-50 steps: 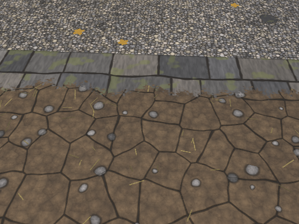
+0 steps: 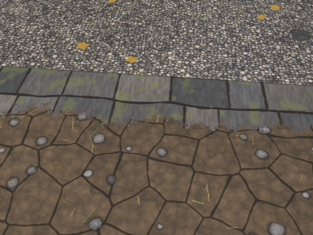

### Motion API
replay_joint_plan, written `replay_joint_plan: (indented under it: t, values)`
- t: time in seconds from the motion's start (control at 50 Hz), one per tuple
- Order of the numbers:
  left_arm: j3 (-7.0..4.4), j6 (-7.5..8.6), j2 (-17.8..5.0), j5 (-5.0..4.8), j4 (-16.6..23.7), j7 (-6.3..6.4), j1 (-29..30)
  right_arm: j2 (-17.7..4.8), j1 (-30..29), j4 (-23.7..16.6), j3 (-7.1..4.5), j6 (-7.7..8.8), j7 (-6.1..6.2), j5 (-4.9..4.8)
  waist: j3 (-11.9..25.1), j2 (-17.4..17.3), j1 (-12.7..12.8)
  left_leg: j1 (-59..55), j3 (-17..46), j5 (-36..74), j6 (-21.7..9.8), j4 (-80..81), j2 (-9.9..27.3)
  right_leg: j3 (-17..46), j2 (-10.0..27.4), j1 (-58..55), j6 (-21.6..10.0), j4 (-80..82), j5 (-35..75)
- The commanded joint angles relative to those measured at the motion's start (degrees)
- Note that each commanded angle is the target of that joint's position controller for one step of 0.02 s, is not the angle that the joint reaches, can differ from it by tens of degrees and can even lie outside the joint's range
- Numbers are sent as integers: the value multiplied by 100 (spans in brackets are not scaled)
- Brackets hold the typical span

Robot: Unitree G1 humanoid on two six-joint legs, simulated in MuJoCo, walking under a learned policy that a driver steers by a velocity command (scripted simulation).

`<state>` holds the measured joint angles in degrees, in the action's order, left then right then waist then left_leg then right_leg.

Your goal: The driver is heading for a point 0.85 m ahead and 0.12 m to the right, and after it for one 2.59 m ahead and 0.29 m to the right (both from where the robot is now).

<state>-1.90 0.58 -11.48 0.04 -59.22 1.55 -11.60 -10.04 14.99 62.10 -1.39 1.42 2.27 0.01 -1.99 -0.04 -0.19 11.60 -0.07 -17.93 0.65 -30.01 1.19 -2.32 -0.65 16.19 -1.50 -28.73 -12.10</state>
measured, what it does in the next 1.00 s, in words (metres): walks ahead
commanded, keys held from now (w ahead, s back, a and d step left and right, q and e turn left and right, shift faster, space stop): no key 0.48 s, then w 0.52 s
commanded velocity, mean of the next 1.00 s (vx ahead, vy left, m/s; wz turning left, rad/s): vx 0.16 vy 0.00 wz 0.00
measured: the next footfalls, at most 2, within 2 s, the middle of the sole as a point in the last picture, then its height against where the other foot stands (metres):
right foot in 1.16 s outside the picture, level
left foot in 1.70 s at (132, 185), level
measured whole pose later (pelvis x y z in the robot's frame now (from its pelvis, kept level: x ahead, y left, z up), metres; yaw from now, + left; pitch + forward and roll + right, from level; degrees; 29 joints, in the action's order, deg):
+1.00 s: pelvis +0.13 +0.02 +0.01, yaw +1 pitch +2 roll -1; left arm -3.2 5.3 -13.9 -1.6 -55.7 -1.3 -2.3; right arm -9.0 31.0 62.8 -1.4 5.0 0.8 0.2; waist 0.8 1.3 -4.5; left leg -3.5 -1.9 -18.2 -1.4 -12.3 0.0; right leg -1.8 4.3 38.2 -2.6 -45.6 -4.7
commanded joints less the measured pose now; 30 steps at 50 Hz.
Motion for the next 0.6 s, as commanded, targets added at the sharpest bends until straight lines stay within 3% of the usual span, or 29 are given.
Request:
replay_joint_plan:
  t: [0.02,0.48,0.5,0.54,0.56,0.6]
  values:
    - [-82,18,-482,-11,128,27,-106,-571,340,-79,-90,10,20,-2,175,-9,-2,359,110,1060,-181,526,137,265,251,-584,-200,301,1011]
    - [-88,-41,-387,-20,-227,74,-43,-393,483,98,-70,-32,60,9,-80,-11,25,376,13,577,-141,701,42,320,268,-530,-157,454,447]
    - [-83,-47,-355,-21,-295,77,-151,-346,627,172,-64,-39,62,0,49,8,21,331,-64,-19,-170,692,-26,277,213,-570,-178,486,-288]
    - [-164,-57,-550,-102,-321,95,-252,-476,627,122,-117,-43,89,-59,-225,54,49,676,-120,-1600,-371,475,-124,332,177,-207,-338,496,-2373]
    - [-180,-20,-590,-123,-290,95,-255,-464,598,53,-119,-9,97,-78,-448,148,51,929,-69,-2046,-466,395,-83,554,328,5,-446,617,-2992]
    - [-218,128,-650,-174,-289,58,-494,-343,515,-61,-101,141,65,-111,-615,368,148,1373,-14,-1871,-542,15,-1,1235,771,-102,-706,891,-3320]
Velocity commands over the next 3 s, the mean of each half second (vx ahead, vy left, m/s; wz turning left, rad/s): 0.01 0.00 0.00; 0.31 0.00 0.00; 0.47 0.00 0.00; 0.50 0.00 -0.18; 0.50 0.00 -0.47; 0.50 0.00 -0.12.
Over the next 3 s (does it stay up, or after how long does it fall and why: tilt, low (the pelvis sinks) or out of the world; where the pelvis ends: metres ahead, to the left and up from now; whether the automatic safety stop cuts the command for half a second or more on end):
stays up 1.28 -0.10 0.01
